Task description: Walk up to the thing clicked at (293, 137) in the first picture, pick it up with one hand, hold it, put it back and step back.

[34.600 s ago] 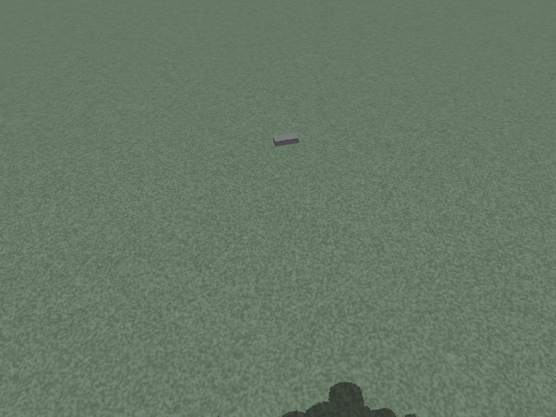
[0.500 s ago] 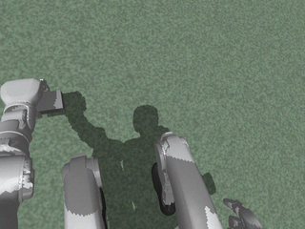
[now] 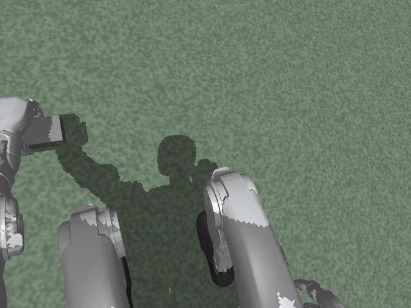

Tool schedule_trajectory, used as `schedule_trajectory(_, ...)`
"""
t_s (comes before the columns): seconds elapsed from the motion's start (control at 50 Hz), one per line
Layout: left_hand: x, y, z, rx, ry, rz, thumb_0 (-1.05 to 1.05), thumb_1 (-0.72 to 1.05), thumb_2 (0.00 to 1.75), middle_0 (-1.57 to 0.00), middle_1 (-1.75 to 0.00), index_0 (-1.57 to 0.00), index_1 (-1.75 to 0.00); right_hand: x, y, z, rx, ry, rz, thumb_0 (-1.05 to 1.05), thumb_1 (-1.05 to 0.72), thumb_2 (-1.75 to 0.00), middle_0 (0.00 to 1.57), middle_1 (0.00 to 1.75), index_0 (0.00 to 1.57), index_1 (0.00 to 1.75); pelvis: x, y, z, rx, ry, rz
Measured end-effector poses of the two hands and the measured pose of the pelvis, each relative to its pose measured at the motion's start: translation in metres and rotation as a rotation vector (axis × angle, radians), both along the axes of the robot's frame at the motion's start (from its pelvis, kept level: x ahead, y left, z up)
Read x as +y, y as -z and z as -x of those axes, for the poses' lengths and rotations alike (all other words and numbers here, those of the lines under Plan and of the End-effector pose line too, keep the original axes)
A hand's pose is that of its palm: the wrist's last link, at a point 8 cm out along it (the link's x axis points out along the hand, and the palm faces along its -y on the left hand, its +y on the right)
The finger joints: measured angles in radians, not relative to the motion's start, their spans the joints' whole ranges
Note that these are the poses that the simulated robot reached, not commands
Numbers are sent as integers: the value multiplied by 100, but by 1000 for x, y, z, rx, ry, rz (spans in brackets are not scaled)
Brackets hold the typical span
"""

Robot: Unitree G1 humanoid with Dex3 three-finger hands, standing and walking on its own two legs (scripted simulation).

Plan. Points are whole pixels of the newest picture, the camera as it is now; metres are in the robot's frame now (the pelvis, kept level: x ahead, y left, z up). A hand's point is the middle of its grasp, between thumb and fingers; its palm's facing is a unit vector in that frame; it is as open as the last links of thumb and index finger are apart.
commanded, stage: crouch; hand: left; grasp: from above
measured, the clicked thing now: (24, 135) +0.49 +0.25 -0.22
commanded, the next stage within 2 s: lower in 0.10 s
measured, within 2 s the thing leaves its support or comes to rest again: rests again in 1.32 s
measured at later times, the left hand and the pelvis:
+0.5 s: hand (23, 137) +0.49 +0.26 -0.23, palm faces -0.49 -0.04 -0.87, open 8.3 cm; pelvis +0.00 +0.00 -0.03, yaw -2 degrees
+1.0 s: hand (36, 137) +0.50 +0.25 -0.27, palm faces -0.47 -0.05 -0.88, open 8.3 cm; pelvis +0.00 +0.01 -0.04, yaw -5 degrees
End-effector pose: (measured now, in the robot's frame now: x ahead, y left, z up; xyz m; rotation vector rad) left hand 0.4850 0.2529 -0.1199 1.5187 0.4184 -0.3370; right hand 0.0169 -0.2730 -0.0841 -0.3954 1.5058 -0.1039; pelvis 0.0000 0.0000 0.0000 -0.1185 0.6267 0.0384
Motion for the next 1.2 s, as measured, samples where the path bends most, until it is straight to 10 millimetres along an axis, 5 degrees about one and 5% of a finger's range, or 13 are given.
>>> schedule_trajectory(0.92, -1, 85, -24, -4, -23, 8, 0, 28, 22, -89, -24, -90, -23, 12, 16, 15, 68, -84, -17, 0, -90, -90, 21, 30, 20, 30, 6, 43, -5, -44, 35, 65)
schedule_trajectory(1.2, 4, 107, -25, -14, -42, 32, 0, 29, 19, -89, -24, -90, -22, 18, 6, 21, 82, -134, -9, 0, -90, -90, 21, 30, 20, 30, 10, 49, -3, -80, 47, 95)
